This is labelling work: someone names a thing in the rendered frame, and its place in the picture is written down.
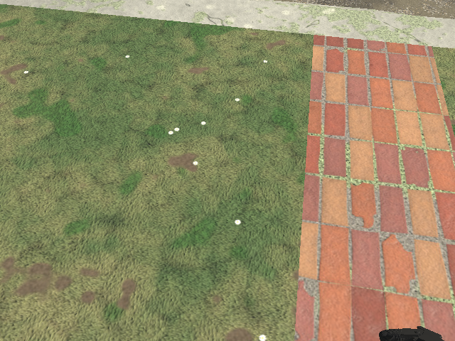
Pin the robot right hand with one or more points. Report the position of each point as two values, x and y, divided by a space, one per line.
408 334

